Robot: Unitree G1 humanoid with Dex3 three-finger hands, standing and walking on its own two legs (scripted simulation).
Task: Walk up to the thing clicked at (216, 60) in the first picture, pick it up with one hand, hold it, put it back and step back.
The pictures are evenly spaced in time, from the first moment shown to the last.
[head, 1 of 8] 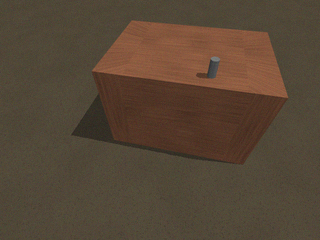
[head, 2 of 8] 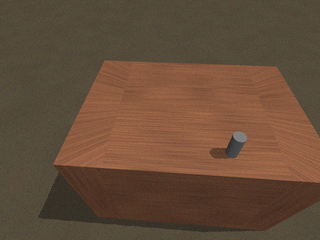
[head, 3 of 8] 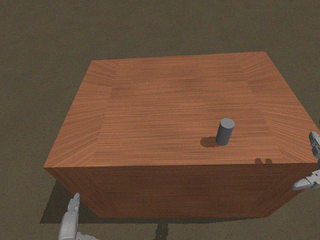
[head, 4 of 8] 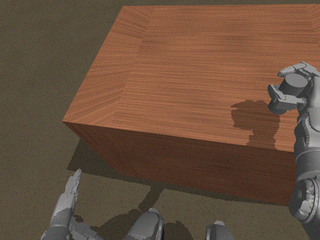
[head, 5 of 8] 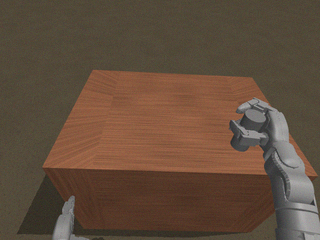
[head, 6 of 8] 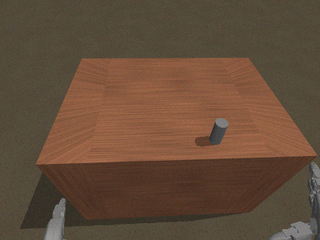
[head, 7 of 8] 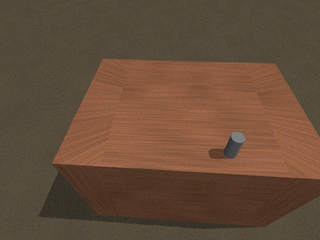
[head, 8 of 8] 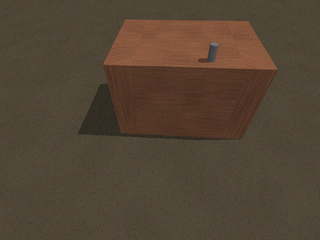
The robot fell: no
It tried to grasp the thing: yes
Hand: right
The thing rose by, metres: 0.24
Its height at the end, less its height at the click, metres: +0.00
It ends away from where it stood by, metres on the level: 0.01
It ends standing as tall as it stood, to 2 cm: yes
